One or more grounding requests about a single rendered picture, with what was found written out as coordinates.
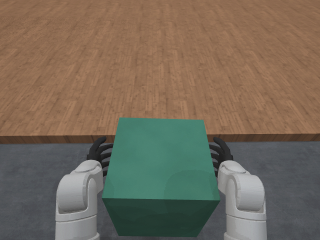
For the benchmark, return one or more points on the robot right hand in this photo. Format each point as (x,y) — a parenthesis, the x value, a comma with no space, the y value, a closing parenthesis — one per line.
(223,151)

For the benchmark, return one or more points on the robot left hand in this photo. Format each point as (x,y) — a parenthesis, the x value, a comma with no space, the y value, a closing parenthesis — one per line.
(95,153)

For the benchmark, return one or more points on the right robot forearm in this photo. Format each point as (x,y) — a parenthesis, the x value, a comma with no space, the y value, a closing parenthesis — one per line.
(245,202)

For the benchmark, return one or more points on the left robot forearm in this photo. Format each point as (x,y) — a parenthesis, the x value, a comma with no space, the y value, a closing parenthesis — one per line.
(76,202)

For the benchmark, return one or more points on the carton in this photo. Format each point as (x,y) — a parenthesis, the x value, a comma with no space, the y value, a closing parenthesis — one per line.
(160,180)

